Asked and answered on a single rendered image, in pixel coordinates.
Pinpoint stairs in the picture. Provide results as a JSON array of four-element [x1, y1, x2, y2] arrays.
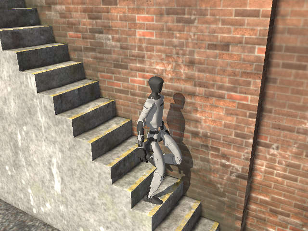
[[0, 0, 219, 231]]

